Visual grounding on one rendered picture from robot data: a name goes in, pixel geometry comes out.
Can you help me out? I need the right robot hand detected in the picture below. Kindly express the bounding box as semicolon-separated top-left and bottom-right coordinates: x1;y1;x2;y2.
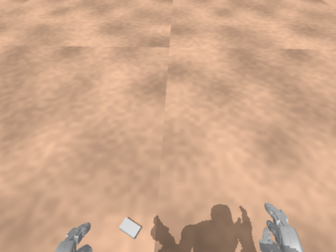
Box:
259;203;303;252

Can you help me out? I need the left robot hand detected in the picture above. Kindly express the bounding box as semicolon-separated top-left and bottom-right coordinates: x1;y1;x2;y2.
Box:
55;223;92;252

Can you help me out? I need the small box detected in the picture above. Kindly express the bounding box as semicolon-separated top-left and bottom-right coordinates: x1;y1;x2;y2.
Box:
119;217;141;239

